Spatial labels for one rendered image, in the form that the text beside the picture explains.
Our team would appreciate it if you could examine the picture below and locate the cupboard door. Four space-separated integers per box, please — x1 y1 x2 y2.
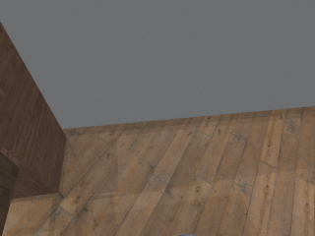
0 152 20 236

